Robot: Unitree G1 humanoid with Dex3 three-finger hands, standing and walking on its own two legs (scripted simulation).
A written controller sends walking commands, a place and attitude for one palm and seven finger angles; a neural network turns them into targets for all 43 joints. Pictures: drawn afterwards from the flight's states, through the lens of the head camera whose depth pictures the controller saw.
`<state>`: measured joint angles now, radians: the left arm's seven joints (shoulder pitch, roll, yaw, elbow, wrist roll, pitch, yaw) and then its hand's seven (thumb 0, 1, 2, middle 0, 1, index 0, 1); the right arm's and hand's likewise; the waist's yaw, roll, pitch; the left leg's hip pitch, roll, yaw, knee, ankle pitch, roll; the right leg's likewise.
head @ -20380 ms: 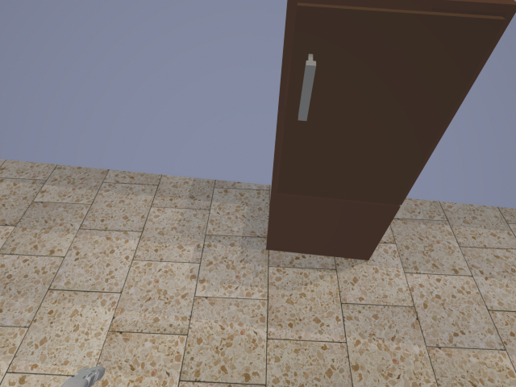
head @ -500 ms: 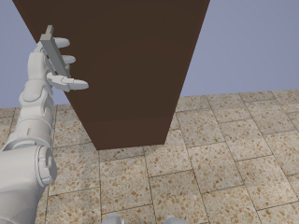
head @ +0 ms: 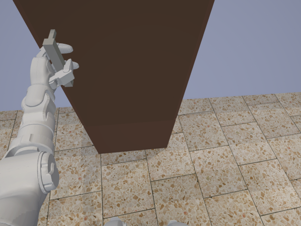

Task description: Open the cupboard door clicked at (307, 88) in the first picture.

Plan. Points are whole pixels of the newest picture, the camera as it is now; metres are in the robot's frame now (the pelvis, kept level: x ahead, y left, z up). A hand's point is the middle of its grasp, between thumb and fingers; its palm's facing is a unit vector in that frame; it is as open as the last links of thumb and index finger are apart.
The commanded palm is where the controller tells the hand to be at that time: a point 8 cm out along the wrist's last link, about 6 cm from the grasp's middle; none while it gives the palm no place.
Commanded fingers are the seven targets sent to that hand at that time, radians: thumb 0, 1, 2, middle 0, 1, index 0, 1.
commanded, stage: close the thumb around the handle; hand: left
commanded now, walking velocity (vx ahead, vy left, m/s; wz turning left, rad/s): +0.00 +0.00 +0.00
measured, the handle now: (61, 60) +0.54 +0.21 +0.11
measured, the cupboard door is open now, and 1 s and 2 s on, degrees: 0 25 37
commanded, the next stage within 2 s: pull the door open along its arc in 0.06 s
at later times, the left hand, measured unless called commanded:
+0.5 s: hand (70, 86) +0.44 +0.17 +0.11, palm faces +0.03 -1.00 +0.00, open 5.7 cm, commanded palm +0.39 +0.23 +0.11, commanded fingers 0.00 0.90 0.90 -0.40 -1.35 -0.40 -1.35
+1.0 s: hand (91, 120) +0.34 +0.11 +0.11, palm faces +0.42 -0.91 +0.00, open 5.7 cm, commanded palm +0.30 +0.15 +0.11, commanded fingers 0.00 0.90 0.90 -0.40 -1.35 -0.40 -1.35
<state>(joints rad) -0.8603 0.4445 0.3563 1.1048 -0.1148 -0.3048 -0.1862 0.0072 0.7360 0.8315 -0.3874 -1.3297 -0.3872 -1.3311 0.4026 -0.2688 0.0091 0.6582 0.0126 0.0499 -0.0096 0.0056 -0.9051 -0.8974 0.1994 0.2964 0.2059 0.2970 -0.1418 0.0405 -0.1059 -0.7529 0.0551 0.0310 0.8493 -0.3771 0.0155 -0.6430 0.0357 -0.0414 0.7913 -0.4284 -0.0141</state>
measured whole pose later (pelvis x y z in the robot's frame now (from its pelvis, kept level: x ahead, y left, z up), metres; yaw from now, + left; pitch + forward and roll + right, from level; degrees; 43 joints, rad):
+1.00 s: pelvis -0.02 -0.02 +0.01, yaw +3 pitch +5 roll +0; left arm -0.27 -0.01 0.02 0.33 -0.03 -0.08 0.44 -0.01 0.72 0.83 -0.36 -1.35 -0.37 -1.35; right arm 0.16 -0.19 0.02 0.61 -0.02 0.03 -0.01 0.01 -0.91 -0.90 0.20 0.30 0.21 0.30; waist 0.00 0.04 -0.08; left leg -0.50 0.03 0.00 0.72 -0.31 -0.01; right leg -0.41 0.01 -0.07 0.72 -0.41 -0.04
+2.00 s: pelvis +0.00 -0.03 +0.02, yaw +4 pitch +1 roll +0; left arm 0.14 -0.07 -0.28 -0.11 0.05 0.06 0.55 0.01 0.13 0.57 -0.33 -1.26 -0.34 -1.27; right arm 0.15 -0.17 0.02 0.58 -0.03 0.09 0.02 0.01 -0.90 -0.90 0.20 0.30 0.21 0.30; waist 0.01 0.06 -0.05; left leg -0.41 0.02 -0.02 0.72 -0.34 -0.02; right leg -0.29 0.01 -0.09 0.71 -0.44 -0.05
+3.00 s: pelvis -0.03 -0.01 +0.02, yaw +2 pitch +0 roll +0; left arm 0.19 0.05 -0.27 -0.11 -0.05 -0.07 0.11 -0.01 -0.51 0.30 -0.15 -0.33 -0.16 -0.32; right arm 0.21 -0.19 0.06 0.53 0.01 -0.02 0.00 0.01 -0.90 -0.90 0.20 0.30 0.20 0.30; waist 0.01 0.03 -0.04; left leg -0.40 0.01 0.02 0.71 -0.30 0.01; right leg -0.31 0.00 -0.05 0.72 -0.40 -0.02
